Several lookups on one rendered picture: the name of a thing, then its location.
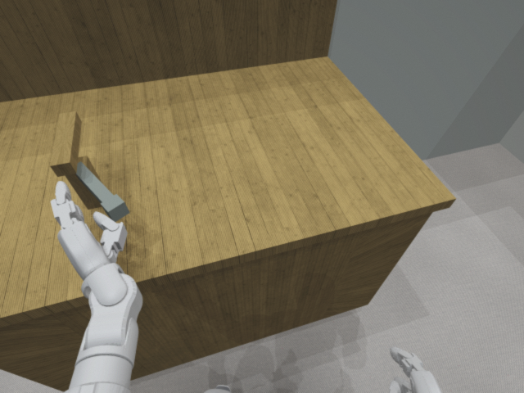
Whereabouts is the robot left hand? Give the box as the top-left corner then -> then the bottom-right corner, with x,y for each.
51,181 -> 128,281

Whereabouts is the robot left forearm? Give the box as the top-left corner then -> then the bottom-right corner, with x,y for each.
64,263 -> 142,393

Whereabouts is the counter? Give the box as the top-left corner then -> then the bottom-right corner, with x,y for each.
0,0 -> 456,392

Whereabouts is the left robot shin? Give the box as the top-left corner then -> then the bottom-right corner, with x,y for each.
215,385 -> 231,392

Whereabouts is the tap lever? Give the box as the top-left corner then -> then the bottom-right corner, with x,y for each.
76,161 -> 130,222

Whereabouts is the robot right hand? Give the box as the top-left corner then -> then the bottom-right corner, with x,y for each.
389,346 -> 442,393

